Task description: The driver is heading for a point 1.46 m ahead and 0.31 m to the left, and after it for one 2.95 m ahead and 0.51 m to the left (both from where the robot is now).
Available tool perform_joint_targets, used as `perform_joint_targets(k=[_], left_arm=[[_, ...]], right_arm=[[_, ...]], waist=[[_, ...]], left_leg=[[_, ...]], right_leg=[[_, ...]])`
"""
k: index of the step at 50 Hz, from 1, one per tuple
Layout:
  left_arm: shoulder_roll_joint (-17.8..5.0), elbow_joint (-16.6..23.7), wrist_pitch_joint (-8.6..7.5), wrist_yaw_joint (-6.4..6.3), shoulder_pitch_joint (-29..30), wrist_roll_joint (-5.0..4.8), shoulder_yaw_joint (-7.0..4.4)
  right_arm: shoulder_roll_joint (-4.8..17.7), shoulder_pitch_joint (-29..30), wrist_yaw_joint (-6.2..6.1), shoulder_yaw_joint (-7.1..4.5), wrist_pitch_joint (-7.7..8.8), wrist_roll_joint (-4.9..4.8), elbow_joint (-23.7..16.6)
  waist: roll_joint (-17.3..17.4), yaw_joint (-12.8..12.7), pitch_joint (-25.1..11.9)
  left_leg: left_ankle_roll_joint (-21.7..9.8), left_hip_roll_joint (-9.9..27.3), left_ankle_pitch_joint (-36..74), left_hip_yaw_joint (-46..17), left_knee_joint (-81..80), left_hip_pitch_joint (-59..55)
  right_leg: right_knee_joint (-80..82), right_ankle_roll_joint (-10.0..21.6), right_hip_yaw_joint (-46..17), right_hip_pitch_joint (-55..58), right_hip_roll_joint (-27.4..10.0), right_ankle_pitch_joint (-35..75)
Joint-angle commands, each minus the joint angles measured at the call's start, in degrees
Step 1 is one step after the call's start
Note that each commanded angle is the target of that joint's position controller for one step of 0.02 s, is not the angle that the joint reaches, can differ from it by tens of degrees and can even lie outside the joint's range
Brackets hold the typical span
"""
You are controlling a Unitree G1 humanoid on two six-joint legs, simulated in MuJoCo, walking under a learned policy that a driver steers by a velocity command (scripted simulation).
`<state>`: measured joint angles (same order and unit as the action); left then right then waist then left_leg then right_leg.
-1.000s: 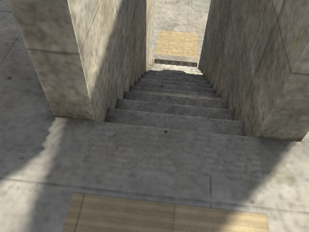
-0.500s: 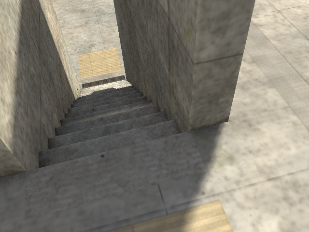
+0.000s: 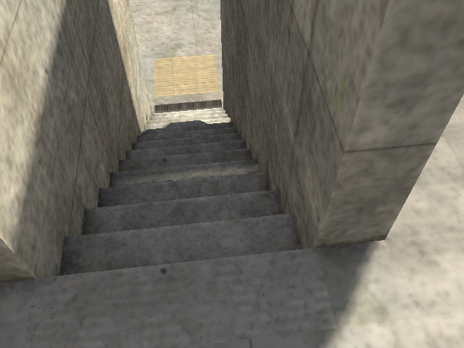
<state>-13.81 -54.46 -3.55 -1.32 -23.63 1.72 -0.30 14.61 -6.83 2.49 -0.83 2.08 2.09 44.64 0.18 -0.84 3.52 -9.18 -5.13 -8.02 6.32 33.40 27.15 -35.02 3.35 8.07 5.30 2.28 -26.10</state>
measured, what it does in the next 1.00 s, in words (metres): walks ahead, turning left: right foot, then left foot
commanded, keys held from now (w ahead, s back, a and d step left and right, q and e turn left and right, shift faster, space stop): w+q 0.68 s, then w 0.30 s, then w+e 0.02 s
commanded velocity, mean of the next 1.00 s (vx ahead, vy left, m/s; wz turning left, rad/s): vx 0.50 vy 0.00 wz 0.47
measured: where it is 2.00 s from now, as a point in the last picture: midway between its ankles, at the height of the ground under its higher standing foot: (184, 226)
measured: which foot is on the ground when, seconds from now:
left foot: down 0.00-0.48, up 0.50-0.90, down 0.92-1.00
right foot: down 0.00-0.00, up 0.02-0.46, down 0.48-0.94, up 0.96-1.00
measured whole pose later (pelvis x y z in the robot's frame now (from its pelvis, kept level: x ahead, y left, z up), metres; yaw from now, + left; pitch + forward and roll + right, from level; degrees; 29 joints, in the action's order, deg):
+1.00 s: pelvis +0.49 +0.09 +0.02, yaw +30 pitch +0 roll -1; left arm -16.9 -47.1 -0.7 0.0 -22.2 1.2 -1.6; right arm 12.4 -9.7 1.8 -0.2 1.9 1.8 37.0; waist -1.8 -2.3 1.7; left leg -4.5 -2.4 -11.2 1.0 32.1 20.5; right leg -54.1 3.4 1.0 -14.9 -1.0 -27.1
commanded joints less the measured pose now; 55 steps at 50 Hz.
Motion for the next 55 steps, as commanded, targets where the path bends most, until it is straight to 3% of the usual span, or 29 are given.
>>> perform_joint_targets(k=[1, 2, 3, 5, 9, 14, 17, 20, 23, 24, 25, 26, 27, 28, 30, 31, 34, 38, 40, 41, 43, 45, 46, 47, 48, 49, 51, 53, 55], left_arm=[[-7.2, 8.6, -2.32, 0.92, 0.8, -0.53, -1.65], [-8.7, 9.7, -2.96, 1.11, 5.8, -0.08, -1.57], [-9.0, 10.7, -3.54, 1.34, 7.9, -0.44, -1.43], [-8.1, 11.0, -2.09, 1.26, 8.1, 0.63, -1.1], [-6.0, 12.5, 1.74, 1.47, 8.3, 1.2, -0.39], [-5.4, 17.8, 1.93, 2.22, 21.5, 1.26, 0.07], [-5.5, 19.7, 1.66, 2.18, 26.0, 0.71, 0.52], [-7.6, 20.8, 1.17, 1.98, 28.0, 1.34, 0.11], [-10.6, 18.2, 0.62, 0.91, 15.9, 0.56, -1.37], [-12.3, 16.2, 0.58, -0.29, 6.4, 1.58, -2.22], [-16.4, 15.8, 0.01, -0.97, -4.6, 3.01, -3.58], [-20.0, 16.2, 0.61, -1.25, -0.9, 2.97, -4.75], [-15.0, 15.7, 1.08, -1.05, 2.3, 1.92, -4.67], [-10.1, 16.2, 1.02, -1.06, 5.2, 0.65, -3.67], [-6.7, 15.8, 0.24, -0.9, 6.7, 0.69, -2.82], [-6.5, 16.0, -0.35, -1.03, 6.9, 1.14, -2.75], [-7.5, 15.6, -1.36, 0.36, 6.8, 0.11, -2.9], [-7.6, 13.2, -2.27, 1.58, 5.9, -0.9, -2.58], [-10.9, 12.7, -1.65, 1.0, 5.1, -0.57, -3.25], [-11.8, 12.8, -1.43, 0.63, 5.0, -0.14, -3.23], [-13.3, 12.1, -0.83, 0.61, 3.2, -0.28, -3.8], [-12.7, 11.1, 0.37, 0.46, 1.2, -1.04, -3.74], [-11.3, 10.4, 0.77, 0.31, 0.2, -1.49, -3.1], [-8.5, 12.2, 1.12, 0.56, 0.9, -1.34, -2.21], [-5.9, 13.8, 1.87, 1.53, -2.6, -0.75, -1.71], [-12.5, 12.7, 2.66, 1.27, 2.4, 0.64, -3.56], [-11.0, 12.6, 2.41, 1.4, 3.6, -1.08, -3.74], [-9.8, 11.5, 4.17, 1.7, 3.6, -0.73, -3.86], [-8.7, 10.5, 5.91, 1.58, 3.1, -0.06, -3.86]], right_arm=[[16.7, -19.5, -1.47, -5.39, -0.17, -0.75, 2.0], [14.8, -16.1, -1.61, -5.4, -0.2, -1.8, 2.1], [11.8, -13.5, -1.77, -4.73, -0.25, -1.65, 1.4], [8.2, -10.4, -2.17, -3.67, 0.23, -1.3, 1.2], [10.3, -11.9, -1.89, -4.02, 2.21, -1.27, 1.7], [10.8, -17.4, -2.34, -4.42, 0.87, -2.15, 2.0], [11.4, -19.8, -2.85, -4.75, 0.15, -1.53, 1.8], [12.2, -20.1, -3.65, -5.01, 0.12, -0.57, 1.2], [13.0, -14.8, -2.96, -5.22, 1.33, -1.38, -1.0], [12.1, -14.5, -2.05, -4.9, 1.98, -2.35, -0.9], [6.8, -15.1, -2.24, -3.59, 2.97, -2.86, -2.8], [4.2, -21.2, -1.98, -2.71, 2.42, -3.1, -4.4], [8.7, -19.6, -2.52, -3.11, 1.09, -1.33, -3.0], [9.8, -16.0, -2.07, -3.55, 0.79, -0.5, -3.2], [8.2, -12.2, -1.46, -3.7, -0.23, 0.03, -5.5], [8.2, -11.7, -1.02, -3.71, -0.76, 0.26, -6.0], [6.2, -11.6, -0.49, -3.61, -2.27, -1.08, -8.3], [2.3, -4.4, -0.31, -1.36, -3.1, -0.42, -11.6], [4.1, -2.4, 0.8, -1.74, -2.79, -0.37, -12.6], [3.3, -1.8, 1.38, -1.57, -3.07, -0.53, -12.7], [4.6, 0.0, 1.17, -1.74, -2.6, -0.58, -13.4], [3.3, -5.7, 0.17, -1.74, -1.33, 1.16, -10.5], [4.5, -12.5, -1.01, -2.21, -0.34, 1.12, -7.7], [8.0, -22.1, -1.46, -2.96, 0.22, 1.67, -7.0], [13.9, -20.3, -1.34, -3.72, 0.27, 0.41, -8.2], [10.5, -19.3, -1.33, -3.48, 0.14, -1.49, -7.0], [6.7, -16.0, -1.35, -2.55, 0.69, -1.59, -5.8], [3.8, -13.3, -2.81, -1.66, 1.22, -1.17, -5.3], [4.0, -14.7, -3.38, -1.88, 2.06, -0.86, -3.6]], waist=[[10.5, 6.3, -20.0], [2.8, 5.9, -12.5], [-0.7, 4.6, -6.7], [-4.3, 0.5, -0.9], [0.0, -1.4, -2.3], [3.4, 4.0, -2.1], [4.4, 6.1, -1.9], [4.4, 6.5, -0.5], [4.1, -0.2, -5.6], [0.4, -5.8, -9.8], [-7.9, -9.1, -19.2], [-16.9, -3.5, -21.9], [-8.5, -2.8, -14.8], [-4.1, -2.9, -9.9], [-3.3, -1.7, -4.3], [-4.2, -1.4, -3.8], [-6.9, 1.1, -4.3], [-8.5, 1.3, -0.6], [-9.6, -0.1, 0.1], [-11.1, 0.1, -0.1], [-8.9, -0.3, 0.5], [-5.0, 1.5, -3.6], [0.4, 5.1, -7.7], [9.1, 10.0, -14.6], [19.7, 5.6, -14.8], [9.5, 6.9, -9.5], [3.0, 3.4, -5.0], [5.0, 1.8, -2.8], [4.0, 1.4, -2.5]], left_leg=[[-17.7, 24.6, -2.5, -54.2, -13.6, -44.9], [-15.6, 22.8, -4.3, -46.4, -16.5, -38.7], [-13.8, 21.8, -1.3, -39.9, -18.3, -30.5], [-10.4, 16.5, 10.6, -30.9, -20.1, -17.6], [-8.2, 10.8, 17.1, -23.0, -21.8, -12.1], [-1.6, 7.4, 17.3, -22.7, -18.2, -18.3], [-1.3, 7.9, 19.2, -25.2, -15.2, -21.4], [-2.9, 11.0, 18.5, -30.9, -13.0, -25.7], [0.0, 8.9, 25.9, -31.2, -3.8, -18.5], [2.1, 5.0, 23.2, -27.4, 8.9, -12.2], [3.2, 0.6, 2.0, -20.7, 26.9, -4.8], [4.9, -5.8, -26.0, -17.2, 38.4, 11.7], [4.9, 0.9, -20.1, -16.5, 43.1, 16.2], [4.9, 2.3, -15.1, -15.3, 43.0, 15.2], [5.3, 4.9, -13.6, -13.3, 40.5, 14.3], [5.8, 5.1, -12.4, -13.2, 39.2, 12.3], [6.3, 4.1, -9.6, -11.5, 37.4, 8.9], [6.1, 4.4, 2.0, -6.1, 16.3, 0.8], [6.3, 3.6, 3.3, -5.2, 9.1, -4.9], [6.4, 3.7, 0.9, -5.2, 7.0, -5.1], [4.8, 4.7, -4.2, -5.4, 1.1, -4.9], [3.6, 2.0, -5.5, -2.1, -3.1, -15.1], [2.1, 1.6, -6.5, -3.5, -6.4, -24.2], [-1.4, 15.4, -14.6, -19.6, -11.5, -36.4], [-8.8, 27.4, -14.4, -46.1, -19.9, -40.1], [-10.0, 24.9, -10.0, -41.1, -18.6, -36.4], [-6.1, 21.1, 4.0, -26.9, -18.3, -28.6], [-2.7, 19.2, 9.9, -21.7, -20.6, -26.0], [-2.4, 18.5, 13.3, -18.1, -21.9, -23.3]], right_leg=[[-53.0, -0.9, -9.1, -41.3, 3.8, -3.2], [-51.0, -0.1, -14.1, -45.6, -1.0, 3.3], [-46.7, -0.1, -12.8, -44.7, -3.3, 7.3], [-39.0, -1.8, -11.8, -39.1, -6.2, 7.7], [-27.8, -4.8, -8.7, -35.7, -6.8, 12.2], [-9.3, -6.1, -7.2, -40.3, -5.2, 24.6], [-2.8, -6.0, -7.4, -40.2, -3.4, 25.4], [1.9, -5.4, -9.5, -42.2, -3.1, 23.2], [6.7, -2.1, -9.4, -20.8, -1.0, 18.0], [9.8, 0.4, -13.6, -6.9, -5.1, 13.2], [12.0, 3.7, -28.7, 6.6, -20.0, -1.3], [19.5, 10.1, -54.9, 13.7, -29.1, -4.5], [19.3, 9.9, -51.8, 7.5, -27.8, -7.4], [18.9, 9.0, -42.4, 1.1, -24.9, -1.5], [19.3, 7.6, -29.1, -7.4, -20.3, 13.5], [19.7, 6.9, -25.5, -9.8, -19.3, 20.1], [19.0, 6.9, -16.3, -14.7, -18.1, 36.5], [20.9, 5.6, -7.5, -23.7, -14.0, 28.1], [21.9, 5.0, -6.9, -25.9, -12.8, 24.5], [22.5, 5.5, -7.9, -23.8, -14.4, 25.4], [22.2, 6.1, -9.8, -18.3, -17.3, 25.3], [12.9, 5.7, -7.1, -16.4, -15.1, 32.5], [2.1, 4.5, -4.7, -17.2, -12.6, 36.8], [-17.6, 3.0, -2.0, -25.4, -9.0, 21.9], [-29.9, 1.5, -5.3, -43.1, 1.3, -7.0], [-32.6, 1.7, -12.2, -46.8, -2.0, -4.3], [-28.1, 1.3, -16.6, -41.5, -3.8, 1.1], [-24.8, -0.3, -17.2, -38.8, -4.0, 4.3], [-24.6, -1.3, -17.0, -36.9, -2.7, 9.9]])
Keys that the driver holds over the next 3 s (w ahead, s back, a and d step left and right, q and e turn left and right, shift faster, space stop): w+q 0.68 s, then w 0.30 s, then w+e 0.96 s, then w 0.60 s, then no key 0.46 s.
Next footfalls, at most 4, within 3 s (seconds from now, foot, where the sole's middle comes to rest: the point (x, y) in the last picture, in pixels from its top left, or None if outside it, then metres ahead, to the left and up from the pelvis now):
0.48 right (275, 335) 0.48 -0.07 -0.75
0.92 left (173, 313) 0.53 0.21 -0.75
1.54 right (219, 249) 0.84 0.10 -0.94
2.08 left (162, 221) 1.07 0.35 -1.13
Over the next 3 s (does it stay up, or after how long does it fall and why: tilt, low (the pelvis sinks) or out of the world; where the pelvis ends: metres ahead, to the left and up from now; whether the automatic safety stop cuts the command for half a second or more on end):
stays up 1.42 0.37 -0.66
